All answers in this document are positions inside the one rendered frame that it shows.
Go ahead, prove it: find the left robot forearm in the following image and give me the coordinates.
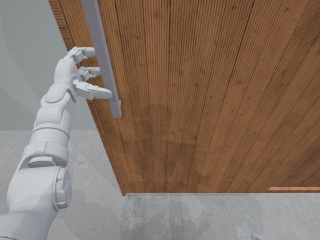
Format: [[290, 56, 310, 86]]
[[7, 83, 77, 210]]

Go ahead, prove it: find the robot left upper arm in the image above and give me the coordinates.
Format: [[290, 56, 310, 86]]
[[0, 166, 73, 240]]

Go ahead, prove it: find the wardrobe door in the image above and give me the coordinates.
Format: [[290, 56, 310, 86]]
[[271, 137, 320, 187], [58, 0, 320, 193]]

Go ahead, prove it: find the handle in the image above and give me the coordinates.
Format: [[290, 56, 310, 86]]
[[81, 0, 122, 119]]

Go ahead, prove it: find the robot left hand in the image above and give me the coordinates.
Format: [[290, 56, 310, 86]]
[[54, 46, 113, 100]]

